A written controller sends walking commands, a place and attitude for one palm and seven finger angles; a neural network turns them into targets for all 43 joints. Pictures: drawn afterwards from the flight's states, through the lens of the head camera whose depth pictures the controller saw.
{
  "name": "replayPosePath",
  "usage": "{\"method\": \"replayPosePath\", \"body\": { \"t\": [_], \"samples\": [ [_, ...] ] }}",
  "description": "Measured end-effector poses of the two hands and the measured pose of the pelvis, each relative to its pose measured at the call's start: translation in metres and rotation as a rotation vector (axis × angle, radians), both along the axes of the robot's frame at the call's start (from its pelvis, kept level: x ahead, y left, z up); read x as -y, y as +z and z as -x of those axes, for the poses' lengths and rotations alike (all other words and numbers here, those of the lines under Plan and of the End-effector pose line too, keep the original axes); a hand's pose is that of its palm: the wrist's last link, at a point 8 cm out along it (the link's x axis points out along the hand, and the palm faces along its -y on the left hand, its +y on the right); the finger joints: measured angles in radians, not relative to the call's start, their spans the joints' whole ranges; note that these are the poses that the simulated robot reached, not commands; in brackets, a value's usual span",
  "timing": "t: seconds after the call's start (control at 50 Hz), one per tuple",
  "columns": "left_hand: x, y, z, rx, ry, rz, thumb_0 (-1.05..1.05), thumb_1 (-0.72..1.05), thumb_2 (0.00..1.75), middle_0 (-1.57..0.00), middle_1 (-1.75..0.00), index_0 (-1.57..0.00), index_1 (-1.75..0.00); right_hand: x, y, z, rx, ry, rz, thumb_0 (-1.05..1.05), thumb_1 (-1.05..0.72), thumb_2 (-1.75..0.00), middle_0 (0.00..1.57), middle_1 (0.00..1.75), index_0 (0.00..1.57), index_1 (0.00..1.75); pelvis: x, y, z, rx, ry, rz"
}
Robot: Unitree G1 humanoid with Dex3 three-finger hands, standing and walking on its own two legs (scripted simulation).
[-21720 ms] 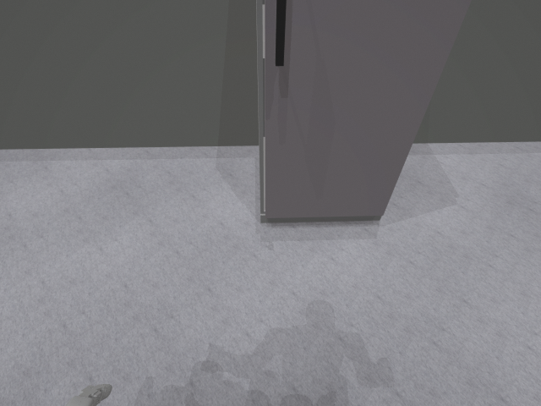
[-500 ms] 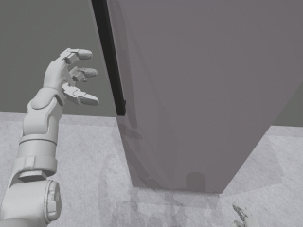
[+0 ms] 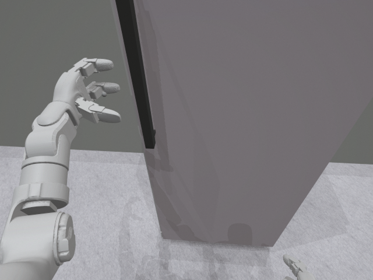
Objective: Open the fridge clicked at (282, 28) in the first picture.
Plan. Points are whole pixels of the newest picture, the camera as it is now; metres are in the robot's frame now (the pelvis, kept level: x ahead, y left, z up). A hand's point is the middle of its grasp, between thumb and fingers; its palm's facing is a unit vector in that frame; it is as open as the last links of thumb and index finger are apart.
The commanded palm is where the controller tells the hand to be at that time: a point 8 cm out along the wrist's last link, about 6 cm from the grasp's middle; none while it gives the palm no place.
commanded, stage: move the hooked fingers beside the handle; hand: left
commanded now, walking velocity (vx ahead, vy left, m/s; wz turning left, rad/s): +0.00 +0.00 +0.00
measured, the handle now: (140, 74) +0.46 +0.12 +0.25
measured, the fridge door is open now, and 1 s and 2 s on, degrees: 0 0 0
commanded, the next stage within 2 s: feel for the door with the fingertips in 1.52 s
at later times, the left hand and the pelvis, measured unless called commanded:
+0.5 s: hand (106, 106) +0.41 +0.20 +0.20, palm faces +0.02 -1.00 -0.02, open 14.0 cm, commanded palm +0.38 +0.25 +0.22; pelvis +0.00 +0.00 +0.00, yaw -1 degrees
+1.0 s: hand (98, 95) +0.40 +0.20 +0.23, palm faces +0.02 -1.00 -0.01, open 14.0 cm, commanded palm +0.37 +0.24 +0.21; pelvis +0.00 +0.00 +0.00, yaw +1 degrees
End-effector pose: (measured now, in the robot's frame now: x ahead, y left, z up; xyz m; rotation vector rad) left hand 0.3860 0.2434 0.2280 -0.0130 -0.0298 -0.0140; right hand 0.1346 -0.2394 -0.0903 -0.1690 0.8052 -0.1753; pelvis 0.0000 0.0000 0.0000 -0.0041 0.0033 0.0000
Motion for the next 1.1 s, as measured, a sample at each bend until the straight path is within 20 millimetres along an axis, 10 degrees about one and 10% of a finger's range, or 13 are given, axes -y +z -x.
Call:
{"method": "replayPosePath", "body": {
  "t": [0.12, 0.28, 0.46, 0.64, 0.8, 0.98, 1.1],
  "samples": [
    [-0.012, -0.038, 0.005, -0.120, 0.052, -0.040, -0.02, -0.50, 0.30, -0.30, -1.20, -0.30, -1.20, 0.003, 0.000, 0.003, 0.002, -0.011, -0.001, 0.02, -0.91, -0.89, 0.20, 0.30, 0.20, 0.30, 0.000, 0.000, 0.004, -0.008, -0.003, -0.001],
    [0.005, 0.007, 0.006, 0.106, -0.010, -0.016, -0.02, -0.51, 0.30, -0.30, -1.20, -0.30, -1.20, 0.002, 0.000, 0.003, -0.017, 0.016, 0.027, 0.02, -0.91, -0.89, 0.20, 0.30, 0.20, 0.30, 0.002, 0.000, 0.003, 0.007, 0.012, 0.002],
    [-0.006, -0.035, -0.008, -0.114, 0.042, -0.023, -0.02, -0.50, 0.30, -0.30, -1.20, -0.30, -1.20, 0.007, -0.005, 0.015, -0.032, -0.032, -0.001, 0.02, -0.91, -0.89, 0.20, 0.30, 0.20, 0.30, 0.001, 0.000, 0.003, -0.023, -0.009, -0.002],
    [-0.010, 0.004, 0.006, 0.096, 0.018, -0.017, -0.02, -0.51, 0.30, -0.30, -1.20, -0.30, -1.20, 0.009, -0.002, 0.013, -0.039, -0.016, 0.022, 0.02, -0.91, -0.89, 0.20, 0.30, 0.20, 0.30, 0.004, 0.000, -0.003, 0.003, -0.002, 0.001],
    [-0.004, -0.032, 0.014, -0.082, 0.006, -0.028, -0.02, -0.50, 0.30, -0.30, -1.20, -0.30, -1.20, 0.005, 0.000, -0.005, 0.015, -0.002, -0.001, 0.02, -0.91, -0.89, 0.20, 0.30, 0.20, 0.30, 0.000, 0.000, 0.001, -0.006, 0.000, 0.000],
    [-0.003, 0.005, 0.015, 0.078, 0.030, -0.020, -0.02, -0.51, 0.30, -0.31, -1.20, -0.31, -1.20, -0.007, 0.010, -0.017, 0.051, 0.039, 0.007, 0.02, -0.91, -0.89, 0.20, 0.30, 0.20, 0.30, 0.003, 0.000, 0.004, 0.012, 0.008, 0.002],
    [-0.002, -0.014, 0.010, -0.069, 0.014, -0.042, -0.02, -0.51, 0.30, -0.30, -1.20, -0.30, -1.20, -0.006, 0.002, -0.009, 0.026, 0.024, -0.015, 0.01, -0.91, -0.89, 0.20, 0.30, 0.20, 0.30, 0.000, 0.000, 0.006, -0.002, 0.009, 0.002]
  ]
}}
